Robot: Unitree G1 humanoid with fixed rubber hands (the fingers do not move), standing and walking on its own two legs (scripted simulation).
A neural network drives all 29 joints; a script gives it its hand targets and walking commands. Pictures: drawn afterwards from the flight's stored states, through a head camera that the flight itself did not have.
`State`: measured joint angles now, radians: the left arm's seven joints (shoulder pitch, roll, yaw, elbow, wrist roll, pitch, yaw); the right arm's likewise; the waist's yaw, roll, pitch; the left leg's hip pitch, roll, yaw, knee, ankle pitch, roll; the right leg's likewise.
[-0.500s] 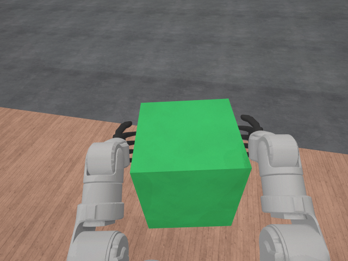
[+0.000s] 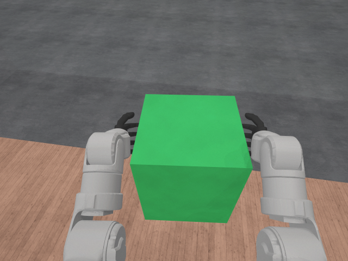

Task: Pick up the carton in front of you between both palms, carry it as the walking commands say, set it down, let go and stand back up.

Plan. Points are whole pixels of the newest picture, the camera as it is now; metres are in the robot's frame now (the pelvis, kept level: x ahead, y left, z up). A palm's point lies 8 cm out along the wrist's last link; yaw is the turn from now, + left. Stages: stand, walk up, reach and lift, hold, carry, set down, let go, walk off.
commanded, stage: carry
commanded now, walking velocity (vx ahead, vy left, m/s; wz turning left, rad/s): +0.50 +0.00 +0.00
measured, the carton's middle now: (187, 160) +0.35 +0.00 +0.03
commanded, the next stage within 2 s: none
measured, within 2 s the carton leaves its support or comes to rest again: neither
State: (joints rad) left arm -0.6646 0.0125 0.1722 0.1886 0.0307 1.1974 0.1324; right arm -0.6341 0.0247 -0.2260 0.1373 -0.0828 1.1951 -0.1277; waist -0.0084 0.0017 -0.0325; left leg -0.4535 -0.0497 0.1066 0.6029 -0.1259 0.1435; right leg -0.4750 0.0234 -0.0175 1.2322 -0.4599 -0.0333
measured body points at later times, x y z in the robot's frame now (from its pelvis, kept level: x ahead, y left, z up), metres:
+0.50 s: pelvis +0.31 -0.02 -0.04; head +0.32 -0.03 +0.41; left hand +0.66 +0.14 +0.05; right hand +0.68 -0.16 +0.05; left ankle +0.16 +0.07 -0.65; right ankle +0.38 -0.06 -0.76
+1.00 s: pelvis +0.62 +0.01 -0.08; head +0.62 +0.02 +0.37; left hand +0.99 +0.18 +0.05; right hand +0.99 -0.13 +0.06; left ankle +0.71 +0.06 -0.79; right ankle +0.42 -0.07 -0.70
